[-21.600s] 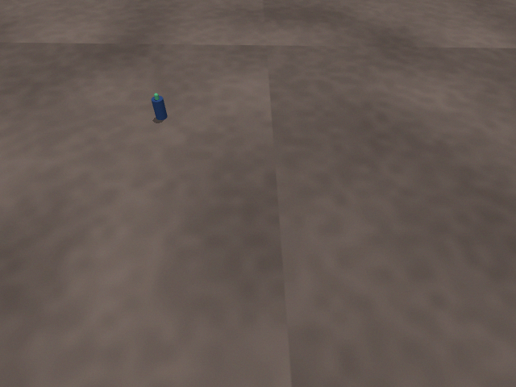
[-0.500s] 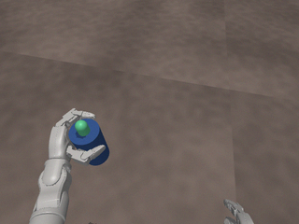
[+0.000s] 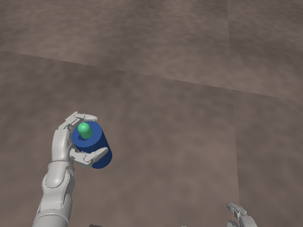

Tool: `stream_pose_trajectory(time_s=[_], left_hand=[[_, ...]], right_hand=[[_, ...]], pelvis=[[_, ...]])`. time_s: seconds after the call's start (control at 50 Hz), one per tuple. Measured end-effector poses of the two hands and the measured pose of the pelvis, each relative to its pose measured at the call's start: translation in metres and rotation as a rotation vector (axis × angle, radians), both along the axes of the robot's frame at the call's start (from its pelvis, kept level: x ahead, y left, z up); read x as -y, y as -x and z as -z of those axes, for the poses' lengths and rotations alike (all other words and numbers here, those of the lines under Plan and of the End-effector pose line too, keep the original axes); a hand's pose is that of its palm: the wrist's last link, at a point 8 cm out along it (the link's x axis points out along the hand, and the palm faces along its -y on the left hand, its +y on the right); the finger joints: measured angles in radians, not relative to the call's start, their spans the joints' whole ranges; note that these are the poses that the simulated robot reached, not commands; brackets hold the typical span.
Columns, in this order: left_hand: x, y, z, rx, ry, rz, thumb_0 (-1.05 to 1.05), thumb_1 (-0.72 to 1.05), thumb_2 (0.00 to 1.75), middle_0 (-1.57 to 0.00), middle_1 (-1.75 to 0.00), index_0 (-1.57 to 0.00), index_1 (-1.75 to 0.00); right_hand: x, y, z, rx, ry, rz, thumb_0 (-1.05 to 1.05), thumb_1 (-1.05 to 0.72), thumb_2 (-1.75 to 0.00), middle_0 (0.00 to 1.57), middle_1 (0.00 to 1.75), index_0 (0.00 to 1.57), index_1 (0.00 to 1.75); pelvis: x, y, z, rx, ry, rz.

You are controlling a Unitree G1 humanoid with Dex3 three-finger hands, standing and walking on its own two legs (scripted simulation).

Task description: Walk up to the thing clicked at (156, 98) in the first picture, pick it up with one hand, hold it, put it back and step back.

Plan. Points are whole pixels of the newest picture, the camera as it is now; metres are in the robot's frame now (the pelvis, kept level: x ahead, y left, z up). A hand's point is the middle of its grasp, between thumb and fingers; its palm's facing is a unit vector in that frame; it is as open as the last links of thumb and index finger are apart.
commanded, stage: crouch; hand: left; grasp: from the side
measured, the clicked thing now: (92, 143) +0.33 +0.16 +0.03
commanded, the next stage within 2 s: lower in 1.76 s
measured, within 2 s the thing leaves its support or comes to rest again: neither
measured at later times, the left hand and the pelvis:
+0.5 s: hand (102, 167) +0.35 +0.18 -0.19, palm faces +0.08 -1.00 +0.00, open 10.2 cm; pelvis -0.05 +0.00 -0.17, yaw -1 degrees
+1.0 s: hand (108, 178) +0.38 +0.19 -0.39, palm faces +0.11 -0.99 -0.02, open 10.3 cm; pelvis -0.10 +0.00 -0.35, yaw -3 degrees
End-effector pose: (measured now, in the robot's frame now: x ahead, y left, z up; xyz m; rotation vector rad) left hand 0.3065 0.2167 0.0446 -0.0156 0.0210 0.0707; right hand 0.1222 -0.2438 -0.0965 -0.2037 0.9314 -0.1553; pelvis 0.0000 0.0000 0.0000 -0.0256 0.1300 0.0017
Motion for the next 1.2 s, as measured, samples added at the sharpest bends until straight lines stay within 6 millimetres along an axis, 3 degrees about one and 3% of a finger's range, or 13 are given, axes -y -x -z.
stream_pose_trajectory(time_s=[0.12,0.24,0.38,0.48,0.58,0.84,1.02,1.2], left_hand=[[-0.001,0.002,0.04,-0.047,0.015,-0.045,-0.02,-0.42,1.05,-0.71,-1.02,-0.74,-1.03],[-0.007,-0.006,0.088,-0.017,-0.007,-0.042,-0.02,-0.42,1.05,-0.71,-1.02,-0.73,-1.03],[-0.012,-0.023,0.164,0.031,-0.022,-0.004,-0.02,-0.42,1.05,-0.71,-1.02,-0.74,-1.03],[-0.012,-0.023,0.224,0.0,-0.021,0.0,-0.02,-0.43,1.06,-0.71,-1.03,-0.73,-1.04],[-0.018,-0.023,0.267,0.02,-0.018,-0.044,-0.02,-0.43,1.07,-0.71,-1.03,-0.73,-1.04],[-0.022,-0.04,0.385,-0.01,-0.023,-0.03,-0.02,-0.45,1.1,-0.7,-1.05,-0.72,-1.07],[-0.028,-0.052,0.441,0.008,-0.033,-0.039,-0.02,-0.46,1.11,-0.7,-1.05,-0.73,-1.07],[-0.031,-0.062,0.483,-0.009,-0.014,-0.043,-0.02,-0.46,1.1,-0.72,-1.04,-0.74,-1.05]], right_hand=[[0.003,0.007,0.013,-0.029,0.012,-0.017,0.01,-0.88,-0.9,0.2,0.3,0.2,0.3],[0.011,0.021,0.048,-0.085,0.039,-0.04,0.01,-0.88,-0.9,0.2,0.3,0.2,0.3],[0.021,0.038,0.119,-0.144,0.069,-0.057,0.01,-0.89,-0.9,0.2,0.3,0.2,0.3],[0.019,0.051,0.175,-0.202,0.057,-0.071,0.01,-0.9,-0.91,0.2,0.3,0.19,0.3],[0.013,0.065,0.225,-0.249,0.034,-0.088,0.01,-0.9,-0.91,0.2,0.3,0.2,0.3],[0.023,0.111,0.318,-0.343,0.084,-0.11,0.0,-0.91,-0.91,0.2,0.3,0.2,0.3],[0.03,0.149,0.364,-0.44,0.111,-0.095,0.0,-0.92,-0.91,0.2,0.3,0.2,0.3],[0.027,0.165,0.388,-0.491,0.126,-0.103,0.0,-0.92,-0.91,0.2,0.3,0.2,0.3]], pelvis=[[0.001,0.009,0.013,-0.054,-0.001,0.001],[0.003,0.021,0.047,-0.16,0.003,-0.001],[0.002,0.033,0.116,-0.314,0.016,0.004],[0.001,0.044,0.164,-0.382,0.018,0.009],[0.002,0.057,0.205,-0.422,0.017,0.012],[0.003,0.088,0.304,-0.454,0.034,0.024],[0.002,0.098,0.357,-0.421,0.045,0.037],[-0.001,0.098,0.389,-0.395,0.07,0.056]])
